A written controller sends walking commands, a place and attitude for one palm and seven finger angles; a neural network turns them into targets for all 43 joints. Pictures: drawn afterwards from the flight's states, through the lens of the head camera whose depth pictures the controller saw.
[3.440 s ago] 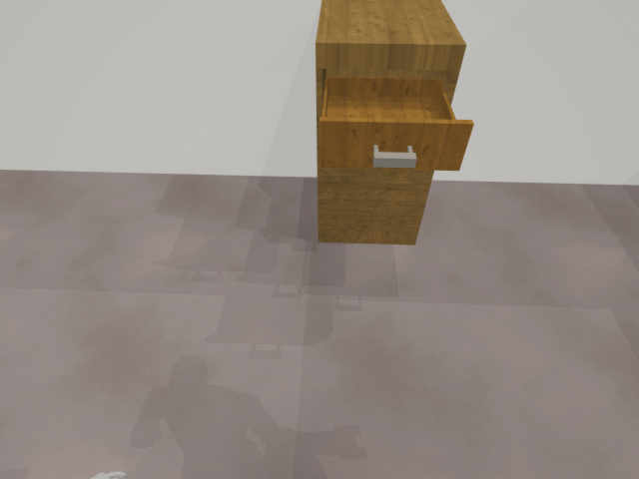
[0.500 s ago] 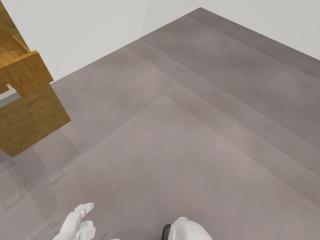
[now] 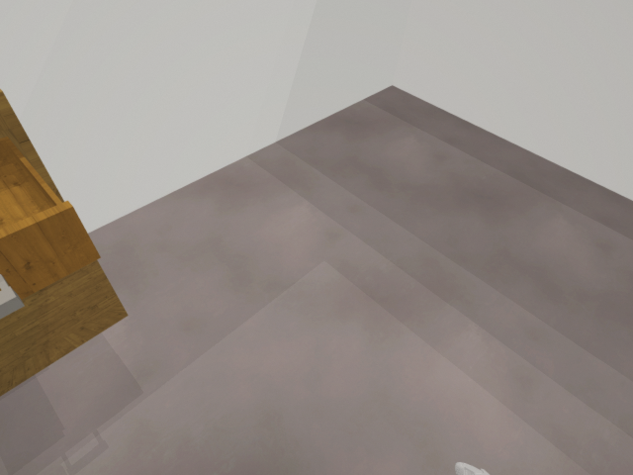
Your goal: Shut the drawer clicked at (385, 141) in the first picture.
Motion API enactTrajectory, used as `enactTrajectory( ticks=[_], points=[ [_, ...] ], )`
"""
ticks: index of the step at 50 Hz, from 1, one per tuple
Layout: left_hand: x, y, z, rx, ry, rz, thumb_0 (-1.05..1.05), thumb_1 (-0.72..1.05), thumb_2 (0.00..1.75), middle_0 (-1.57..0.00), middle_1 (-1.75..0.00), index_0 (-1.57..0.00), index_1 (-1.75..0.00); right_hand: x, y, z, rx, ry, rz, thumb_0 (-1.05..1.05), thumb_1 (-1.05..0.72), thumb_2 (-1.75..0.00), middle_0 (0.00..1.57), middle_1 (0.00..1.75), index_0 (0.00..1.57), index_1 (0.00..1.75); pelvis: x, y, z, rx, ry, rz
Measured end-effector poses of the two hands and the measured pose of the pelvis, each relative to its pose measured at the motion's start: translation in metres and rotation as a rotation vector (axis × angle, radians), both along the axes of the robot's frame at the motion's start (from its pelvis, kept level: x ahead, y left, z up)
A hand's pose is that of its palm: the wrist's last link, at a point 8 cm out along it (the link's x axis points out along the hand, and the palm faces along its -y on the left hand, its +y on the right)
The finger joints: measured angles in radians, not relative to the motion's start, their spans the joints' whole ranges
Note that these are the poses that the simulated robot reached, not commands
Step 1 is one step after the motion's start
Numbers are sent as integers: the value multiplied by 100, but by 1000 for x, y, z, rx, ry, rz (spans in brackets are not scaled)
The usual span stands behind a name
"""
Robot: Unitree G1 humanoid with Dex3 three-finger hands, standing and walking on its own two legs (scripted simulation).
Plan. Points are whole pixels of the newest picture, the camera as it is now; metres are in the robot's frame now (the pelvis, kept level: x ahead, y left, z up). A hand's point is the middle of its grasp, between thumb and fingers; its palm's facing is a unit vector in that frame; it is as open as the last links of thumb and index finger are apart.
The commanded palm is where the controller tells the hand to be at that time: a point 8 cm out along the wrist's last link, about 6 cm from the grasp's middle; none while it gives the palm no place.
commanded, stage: turn to face it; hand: left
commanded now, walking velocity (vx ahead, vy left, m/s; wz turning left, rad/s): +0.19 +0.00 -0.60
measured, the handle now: out of the picture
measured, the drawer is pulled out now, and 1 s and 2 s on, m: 0.30 0.30 0.30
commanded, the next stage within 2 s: take the last steps up to it in 1.78 s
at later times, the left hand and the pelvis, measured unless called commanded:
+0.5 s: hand (238, 397) +0.25 +0.15 -0.16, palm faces +0.03 -0.98 -0.18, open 7.3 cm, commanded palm none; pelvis +0.12 -0.02 -0.01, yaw +4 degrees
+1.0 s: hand out of the picture +0.13 +0.26 -0.17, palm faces +0.37 -0.90 -0.25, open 7.3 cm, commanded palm none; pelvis +0.14 +0.03 +0.01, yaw +19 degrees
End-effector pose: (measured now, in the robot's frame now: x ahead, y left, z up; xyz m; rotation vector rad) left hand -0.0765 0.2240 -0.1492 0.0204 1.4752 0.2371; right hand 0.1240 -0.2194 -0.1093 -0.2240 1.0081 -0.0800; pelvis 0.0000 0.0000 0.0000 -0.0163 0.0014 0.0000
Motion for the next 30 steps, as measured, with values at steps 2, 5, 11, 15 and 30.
enactTrajectory(
  ticks=[2, 5, 11, 15, 30],
  points=[
    [9, 5, -1, -19, 51, -33, 0, 91, 90, -20, -30, -20, -30, 5, 5, 2, -1, -12, -31, 1, -91, -90, 20, 30, 20, 30, 12, 6, 1, 8, -8, -33],
    [42, 12, 1, -35, 62, -82, 1, 91, 90, -20, -30, -20, -30, -5, 9, 3, -2, 27, -100, 0, -91, -90, 20, 30, 20, 30, 31, 11, 6, 7, -12, -70],
    [147, 16, 4, -21, -58, -183, 1, 91, 90, -20, -30, -20, -30, -46, -10, 2, -54, 186, -244, -2, -95, -90, 21, 30, 20, 30, 65, 12, 12, -5, -8, -99],
    [224, 4, 5, 4, -180, -230, 1, 92, 90, -19, -30, -20, -30, -82, -13, -7, -36, 362, -284, -1, -94, -90, 20, 30, 20, 30, 87, 2, 9, -3, -10, -67],
    [301, -14, 18, 59, -376, -117, 0, 91, 90, -20, -30, -21, -30, 4, -21, -31, 29, 397, -157, 1, -91, -90, 20, 30, 19, 30, 128, -13, -1, 3, -14, 123]
  ],
)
